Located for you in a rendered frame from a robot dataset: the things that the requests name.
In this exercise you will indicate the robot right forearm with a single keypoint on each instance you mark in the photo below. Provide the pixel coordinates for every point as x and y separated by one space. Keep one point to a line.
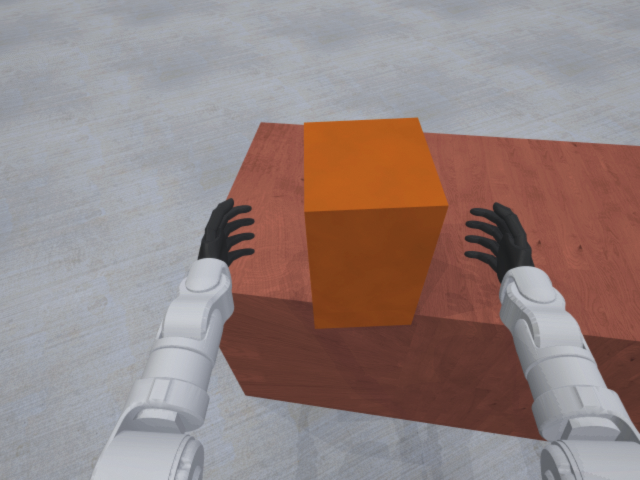
571 399

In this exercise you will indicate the robot left forearm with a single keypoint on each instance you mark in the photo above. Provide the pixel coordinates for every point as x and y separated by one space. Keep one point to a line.
171 396

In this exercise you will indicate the pedestal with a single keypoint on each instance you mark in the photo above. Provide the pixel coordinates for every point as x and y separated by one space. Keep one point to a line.
456 364

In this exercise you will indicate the robot right upper arm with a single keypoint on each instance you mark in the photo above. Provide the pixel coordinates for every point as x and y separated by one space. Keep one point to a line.
590 460

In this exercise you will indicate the carton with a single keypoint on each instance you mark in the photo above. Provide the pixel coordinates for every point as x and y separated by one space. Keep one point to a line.
374 207

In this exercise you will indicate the robot left hand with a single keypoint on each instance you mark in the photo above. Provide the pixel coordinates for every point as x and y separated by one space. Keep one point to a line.
216 243

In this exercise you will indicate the robot right hand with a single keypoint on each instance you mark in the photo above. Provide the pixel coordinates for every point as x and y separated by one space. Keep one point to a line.
510 248

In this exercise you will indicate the robot left upper arm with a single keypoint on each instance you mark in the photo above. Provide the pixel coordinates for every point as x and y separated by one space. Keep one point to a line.
139 455

